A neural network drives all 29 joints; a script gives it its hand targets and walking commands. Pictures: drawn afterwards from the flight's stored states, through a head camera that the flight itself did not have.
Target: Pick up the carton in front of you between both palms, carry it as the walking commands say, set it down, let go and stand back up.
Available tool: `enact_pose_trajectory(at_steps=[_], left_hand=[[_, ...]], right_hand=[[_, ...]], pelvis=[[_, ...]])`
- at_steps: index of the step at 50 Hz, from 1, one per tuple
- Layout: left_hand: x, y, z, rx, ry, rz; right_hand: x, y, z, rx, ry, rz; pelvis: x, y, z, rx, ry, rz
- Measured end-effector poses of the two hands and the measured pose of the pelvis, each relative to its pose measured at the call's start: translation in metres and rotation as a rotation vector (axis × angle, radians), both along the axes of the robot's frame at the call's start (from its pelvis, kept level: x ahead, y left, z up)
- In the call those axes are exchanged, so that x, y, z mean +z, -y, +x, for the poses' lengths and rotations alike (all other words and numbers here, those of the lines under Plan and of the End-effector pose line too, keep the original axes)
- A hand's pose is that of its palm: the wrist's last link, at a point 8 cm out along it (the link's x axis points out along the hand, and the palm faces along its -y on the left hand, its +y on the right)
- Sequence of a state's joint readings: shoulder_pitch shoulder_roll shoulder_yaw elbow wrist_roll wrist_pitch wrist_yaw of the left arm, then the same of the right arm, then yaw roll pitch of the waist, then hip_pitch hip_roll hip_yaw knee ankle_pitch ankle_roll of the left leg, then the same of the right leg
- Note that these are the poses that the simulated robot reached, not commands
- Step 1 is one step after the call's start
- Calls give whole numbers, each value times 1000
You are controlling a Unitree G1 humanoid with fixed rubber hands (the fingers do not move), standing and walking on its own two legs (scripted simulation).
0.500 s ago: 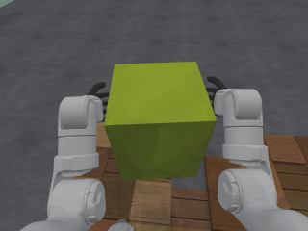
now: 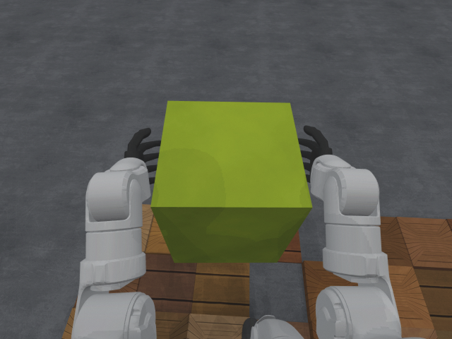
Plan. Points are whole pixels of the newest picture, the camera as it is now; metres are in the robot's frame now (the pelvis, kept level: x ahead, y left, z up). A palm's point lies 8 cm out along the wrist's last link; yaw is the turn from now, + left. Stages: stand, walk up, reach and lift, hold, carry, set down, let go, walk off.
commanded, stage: carry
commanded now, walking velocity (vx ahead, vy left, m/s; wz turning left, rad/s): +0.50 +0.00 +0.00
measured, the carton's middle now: (227, 189) +0.37 -0.01 +0.03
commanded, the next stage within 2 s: none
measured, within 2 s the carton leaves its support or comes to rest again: neither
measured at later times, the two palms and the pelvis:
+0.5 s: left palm (135, 60) +0.67 +0.18 +0.11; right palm (266, 51) +0.68 -0.12 +0.12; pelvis +0.31 +0.02 -0.01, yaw +0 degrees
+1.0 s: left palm (144, 7) +0.96 +0.20 +0.10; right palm out of the picture +1.00 -0.10 +0.11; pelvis +0.62 +0.01 +0.01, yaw +1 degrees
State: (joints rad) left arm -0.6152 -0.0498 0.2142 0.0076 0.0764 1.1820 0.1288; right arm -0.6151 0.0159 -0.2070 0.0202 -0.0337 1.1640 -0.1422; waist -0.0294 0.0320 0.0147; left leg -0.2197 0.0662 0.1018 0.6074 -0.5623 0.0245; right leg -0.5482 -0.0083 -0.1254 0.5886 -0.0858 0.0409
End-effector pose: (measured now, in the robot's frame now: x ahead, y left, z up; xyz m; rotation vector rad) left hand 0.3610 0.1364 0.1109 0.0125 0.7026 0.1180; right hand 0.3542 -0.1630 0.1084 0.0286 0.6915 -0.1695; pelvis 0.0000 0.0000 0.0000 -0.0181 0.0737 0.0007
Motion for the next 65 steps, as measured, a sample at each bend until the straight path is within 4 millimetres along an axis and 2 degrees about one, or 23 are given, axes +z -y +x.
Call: enact_pose_trajectory(at_steps=[4,8,13,17,20,24,27,32,36,41,44,47,50,54,57,60,62,65], left_hand=[[10,1,40,30,-11,16],[23,-8,72,71,-37,21],[42,-21,127,100,-29,17],[44,-29,179,93,-25,17],[33,-36,223,72,-31,18],[10,-43,289,21,-53,14],[-10,-40,338,-21,-68,11],[-39,-28,397,-57,-123,-6],[-45,-21,446,-47,-87,-19],[-42,-18,517,-1,-40,-13],[-38,-29,545,44,-53,6],[-28,-44,569,93,-70,4],[-9,-60,600,131,-51,-5],[25,-76,658,141,21,-1],[50,-85,710,120,91,6],[66,-94,763,82,147,18],[69,-99,799,47,177,23],[60,-102,843,14,129,6]], right_hand=[[15,1,57,50,-11,-10],[31,-9,106,93,-37,-2],[46,-22,166,118,-28,-2],[48,-31,215,115,-24,-10],[41,-37,255,101,-29,-20],[22,-43,310,67,-52,-44],[-1,-40,342,39,-69,-62],[-34,-28,381,-15,-124,-47],[-39,-21,430,-36,-86,-25],[-38,-18,516,-11,-38,6],[-31,-28,565,50,-51,1],[-16,-46,607,99,-67,-3],[4,-62,648,128,-49,-2],[33,-78,705,136,23,7],[56,-86,749,123,93,4],[72,-95,794,101,151,-8],[77,-99,821,82,180,-27],[72,-101,855,65,131,-62]], pelvis=[[10,14,43,4,-3,12],[24,20,84,9,-9,34],[31,18,142,13,-14,38],[25,10,196,11,-8,11],[14,0,242,9,5,-15],[-6,-17,304,-6,6,-15],[-19,-27,333,-6,-8,-1],[-26,-33,384,-2,-22,2],[-32,-31,434,1,-21,7],[-35,-19,511,10,-9,-26],[-23,-12,547,4,-7,-20],[-6,-9,582,4,-11,-5],[8,-9,619,15,-18,10],[15,-19,670,19,-23,7],[9,-32,715,17,-15,-13],[-11,-49,765,11,3,-40],[-32,-61,798,5,15,-49],[-42,-71,830,14,11,-22]])
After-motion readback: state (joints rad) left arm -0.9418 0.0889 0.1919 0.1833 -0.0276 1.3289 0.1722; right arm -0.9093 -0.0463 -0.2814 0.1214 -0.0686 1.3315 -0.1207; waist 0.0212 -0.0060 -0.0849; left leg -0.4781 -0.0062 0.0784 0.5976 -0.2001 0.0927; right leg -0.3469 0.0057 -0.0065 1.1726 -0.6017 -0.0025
